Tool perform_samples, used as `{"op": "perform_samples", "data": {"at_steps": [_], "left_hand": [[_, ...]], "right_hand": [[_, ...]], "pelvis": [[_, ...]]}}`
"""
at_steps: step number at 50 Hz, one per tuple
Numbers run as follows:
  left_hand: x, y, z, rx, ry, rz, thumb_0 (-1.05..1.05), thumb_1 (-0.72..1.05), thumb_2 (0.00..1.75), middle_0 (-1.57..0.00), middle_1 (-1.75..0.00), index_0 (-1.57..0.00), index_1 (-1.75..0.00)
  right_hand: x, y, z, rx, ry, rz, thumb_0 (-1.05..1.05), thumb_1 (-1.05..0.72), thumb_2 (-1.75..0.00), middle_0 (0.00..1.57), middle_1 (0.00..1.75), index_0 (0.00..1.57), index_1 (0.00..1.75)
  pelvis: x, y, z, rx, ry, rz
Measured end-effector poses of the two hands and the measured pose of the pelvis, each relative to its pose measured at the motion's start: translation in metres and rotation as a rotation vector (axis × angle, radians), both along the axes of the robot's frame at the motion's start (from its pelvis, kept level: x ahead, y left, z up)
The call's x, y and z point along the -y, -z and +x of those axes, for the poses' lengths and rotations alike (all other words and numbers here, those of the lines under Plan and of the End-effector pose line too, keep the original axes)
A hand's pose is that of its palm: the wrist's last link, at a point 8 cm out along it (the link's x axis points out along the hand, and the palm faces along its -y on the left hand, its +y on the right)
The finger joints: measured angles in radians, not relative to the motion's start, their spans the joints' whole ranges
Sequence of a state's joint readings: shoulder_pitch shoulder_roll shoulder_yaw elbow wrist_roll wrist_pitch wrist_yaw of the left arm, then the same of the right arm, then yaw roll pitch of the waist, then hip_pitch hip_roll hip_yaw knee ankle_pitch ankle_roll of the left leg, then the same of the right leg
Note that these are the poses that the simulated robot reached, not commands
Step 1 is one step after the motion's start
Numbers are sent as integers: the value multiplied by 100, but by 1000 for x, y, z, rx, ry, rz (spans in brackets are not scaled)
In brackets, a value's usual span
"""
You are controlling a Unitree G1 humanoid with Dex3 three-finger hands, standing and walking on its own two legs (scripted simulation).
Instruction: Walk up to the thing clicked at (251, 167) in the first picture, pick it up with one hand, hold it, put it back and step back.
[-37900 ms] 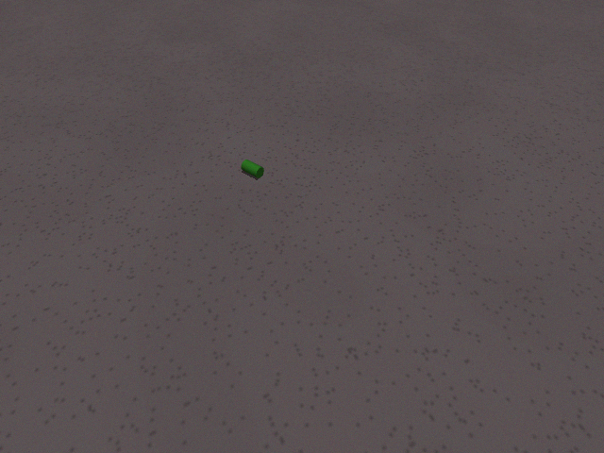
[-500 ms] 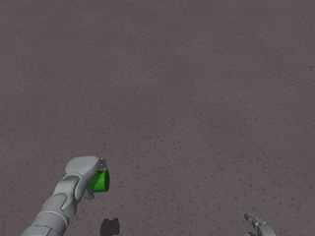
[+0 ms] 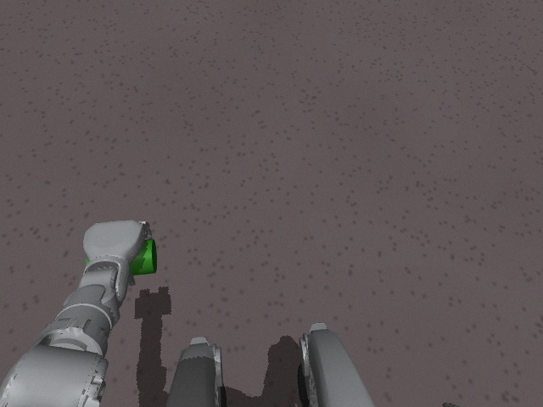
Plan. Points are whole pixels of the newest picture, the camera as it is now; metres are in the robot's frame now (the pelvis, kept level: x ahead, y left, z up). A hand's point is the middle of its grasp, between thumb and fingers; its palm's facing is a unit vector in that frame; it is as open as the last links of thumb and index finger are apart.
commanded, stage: crouch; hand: left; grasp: from above
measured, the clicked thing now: (123, 259) +0.39 +0.23 -0.14
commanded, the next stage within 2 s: lower in 1.30 s
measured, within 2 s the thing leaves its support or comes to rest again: neither
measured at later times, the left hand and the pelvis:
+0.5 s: hand (150, 277) +0.41 +0.24 -0.34, palm faces -0.46 -0.02 -0.89, open 8.8 cm; pelvis -0.02 +0.00 -0.18, yaw -1 degrees
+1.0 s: hand (158, 277) +0.43 +0.24 -0.42, palm faces -0.48 -0.04 -0.88, open 8.8 cm; pelvis -0.03 +0.00 -0.25, yaw -2 degrees
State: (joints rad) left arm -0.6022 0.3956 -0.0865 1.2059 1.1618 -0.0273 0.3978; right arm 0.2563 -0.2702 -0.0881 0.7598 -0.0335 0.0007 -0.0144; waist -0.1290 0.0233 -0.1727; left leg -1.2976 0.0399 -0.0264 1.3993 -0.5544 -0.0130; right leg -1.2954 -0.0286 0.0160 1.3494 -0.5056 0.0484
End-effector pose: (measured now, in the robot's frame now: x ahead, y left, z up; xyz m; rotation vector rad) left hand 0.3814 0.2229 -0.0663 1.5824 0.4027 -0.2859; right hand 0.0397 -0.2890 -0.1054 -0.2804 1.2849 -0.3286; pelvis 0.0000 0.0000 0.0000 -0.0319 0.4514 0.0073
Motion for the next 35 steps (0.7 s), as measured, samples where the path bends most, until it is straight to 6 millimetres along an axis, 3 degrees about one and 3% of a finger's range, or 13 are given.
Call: {"op": "perform_samples", "data": {"at_steps": [8,18,26,35], "left_hand": [[-3,79,15,-25,-23,-10,0,18,36,-81,-39,-81,-38],[-13,171,26,-50,-19,-32,0,18,34,-82,-37,-82,-37],[-17,225,36,-39,-24,-42,0,17,35,-83,-37,-84,-37],[-20,260,45,-42,-39,-45,0,16,35,-84,-36,-85,-35]], "right_hand": [[-20,75,-20,-51,4,40,1,-89,-89,20,30,21,30],[-23,151,-8,-60,-85,66,1,-89,-89,20,30,21,30],[-9,186,3,-74,-155,42,1,-90,-90,20,30,21,30],[-2,206,-5,-100,-159,21,1,-90,-90,20,30,21,30]], "pelvis": [[-3,67,-12,-104,-2,-9],[0,139,-21,-188,-10,-26],[4,182,-24,-204,-12,-39],[4,211,-28,-199,-4,-49]]}}
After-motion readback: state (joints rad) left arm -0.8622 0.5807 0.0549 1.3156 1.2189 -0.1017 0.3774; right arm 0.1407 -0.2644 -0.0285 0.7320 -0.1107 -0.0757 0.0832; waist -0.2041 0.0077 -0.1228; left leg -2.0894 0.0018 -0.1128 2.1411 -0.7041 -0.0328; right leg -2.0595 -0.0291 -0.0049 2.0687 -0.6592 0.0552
